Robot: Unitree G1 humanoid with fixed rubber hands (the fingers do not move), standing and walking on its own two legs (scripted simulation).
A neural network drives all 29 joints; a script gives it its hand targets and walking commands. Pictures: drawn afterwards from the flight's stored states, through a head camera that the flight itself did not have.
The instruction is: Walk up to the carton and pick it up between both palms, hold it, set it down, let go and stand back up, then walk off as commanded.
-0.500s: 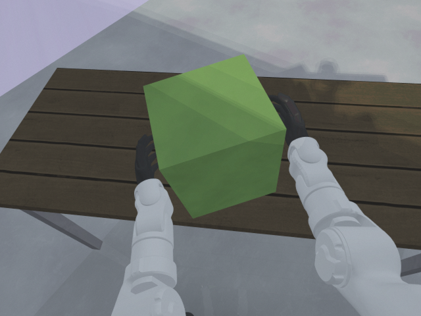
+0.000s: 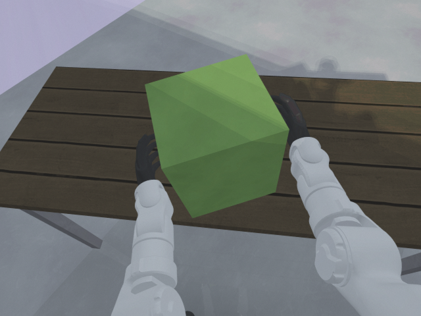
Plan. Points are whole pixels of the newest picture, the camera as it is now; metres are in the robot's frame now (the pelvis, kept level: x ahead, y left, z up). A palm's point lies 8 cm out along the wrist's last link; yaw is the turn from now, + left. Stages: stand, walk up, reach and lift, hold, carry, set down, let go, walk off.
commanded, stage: set down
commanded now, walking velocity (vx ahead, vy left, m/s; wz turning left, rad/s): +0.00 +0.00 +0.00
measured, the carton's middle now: (216, 143) +0.46 +0.04 +0.01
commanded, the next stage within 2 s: none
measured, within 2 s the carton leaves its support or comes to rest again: rests again in 0.20 s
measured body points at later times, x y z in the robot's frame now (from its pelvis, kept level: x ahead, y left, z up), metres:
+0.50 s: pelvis +0.00 +0.00 +0.00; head +0.09 +0.00 +0.44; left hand +0.37 +0.18 +0.02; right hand +0.46 -0.11 +0.05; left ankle +0.01 +0.16 -0.74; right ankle -0.03 -0.08 -0.74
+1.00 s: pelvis +0.00 +0.00 -0.01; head +0.12 +0.00 +0.43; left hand +0.38 +0.20 -0.01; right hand +0.48 -0.13 +0.02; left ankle +0.01 +0.16 -0.74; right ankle -0.03 -0.08 -0.74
